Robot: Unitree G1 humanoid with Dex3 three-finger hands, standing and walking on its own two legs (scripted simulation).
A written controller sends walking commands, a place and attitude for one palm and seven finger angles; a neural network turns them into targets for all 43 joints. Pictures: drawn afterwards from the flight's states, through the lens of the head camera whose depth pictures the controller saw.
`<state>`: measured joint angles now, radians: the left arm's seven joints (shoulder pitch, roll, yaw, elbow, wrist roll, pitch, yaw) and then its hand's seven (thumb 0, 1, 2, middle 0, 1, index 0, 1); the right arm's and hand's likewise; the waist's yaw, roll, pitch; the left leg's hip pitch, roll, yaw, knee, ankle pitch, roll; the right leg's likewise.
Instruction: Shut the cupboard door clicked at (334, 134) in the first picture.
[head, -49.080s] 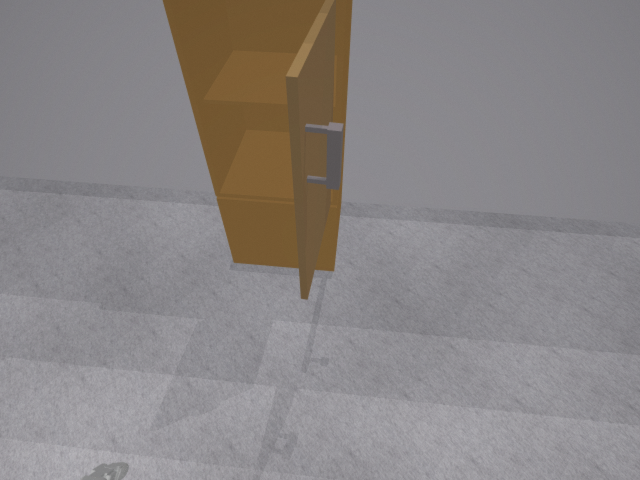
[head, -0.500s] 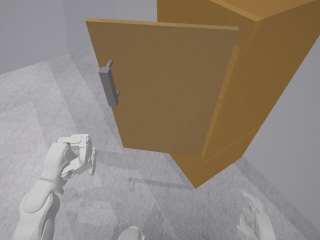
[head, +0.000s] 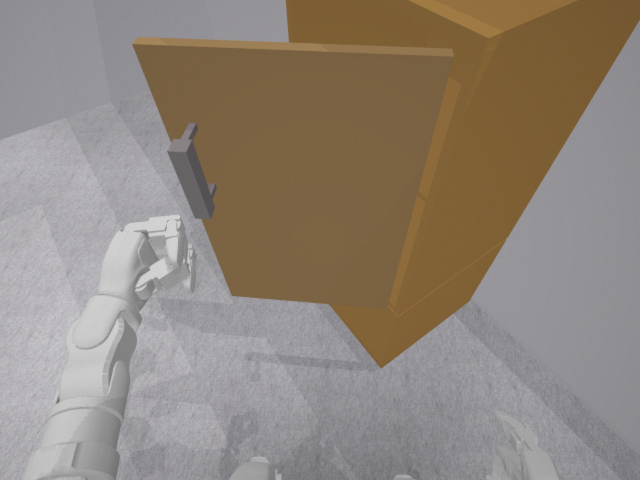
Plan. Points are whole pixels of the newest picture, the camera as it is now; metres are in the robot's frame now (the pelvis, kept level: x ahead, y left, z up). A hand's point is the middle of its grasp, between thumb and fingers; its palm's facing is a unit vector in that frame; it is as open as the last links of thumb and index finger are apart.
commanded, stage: bring the fist close to the handle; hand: left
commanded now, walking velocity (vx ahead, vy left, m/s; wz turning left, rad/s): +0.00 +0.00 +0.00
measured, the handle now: (198, 171) +0.50 +0.20 +0.09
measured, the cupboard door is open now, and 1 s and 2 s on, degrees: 49 49 29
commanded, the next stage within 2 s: push the door shut along its arc in 0.68 s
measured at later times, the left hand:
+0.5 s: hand (203, 221) +0.41 +0.18 +0.09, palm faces -0.09 -1.00 +0.00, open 3.1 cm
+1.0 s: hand (210, 214) +0.42 +0.17 +0.09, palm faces -0.13 -0.99 -0.02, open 3.1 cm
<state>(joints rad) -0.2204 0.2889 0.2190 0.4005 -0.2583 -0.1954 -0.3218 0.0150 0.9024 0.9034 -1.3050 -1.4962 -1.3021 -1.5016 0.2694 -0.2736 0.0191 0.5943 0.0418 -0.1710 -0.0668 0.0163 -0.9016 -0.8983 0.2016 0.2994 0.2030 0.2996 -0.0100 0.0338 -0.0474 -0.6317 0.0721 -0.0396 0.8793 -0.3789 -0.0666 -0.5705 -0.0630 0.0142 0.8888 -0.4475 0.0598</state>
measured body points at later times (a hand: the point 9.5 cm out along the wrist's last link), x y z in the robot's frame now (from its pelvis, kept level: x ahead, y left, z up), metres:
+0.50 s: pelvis +0.00 +0.00 -0.01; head +0.06 -0.01 +0.44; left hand +0.41 +0.23 +0.09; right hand +0.09 -0.26 -0.12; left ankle +0.04 +0.16 -0.69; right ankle +0.00 -0.16 -0.69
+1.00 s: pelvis -0.01 +0.01 -0.01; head +0.05 +0.00 +0.44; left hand +0.42 +0.22 +0.09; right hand +0.10 -0.25 -0.12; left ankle +0.04 +0.16 -0.69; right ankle +0.00 -0.16 -0.69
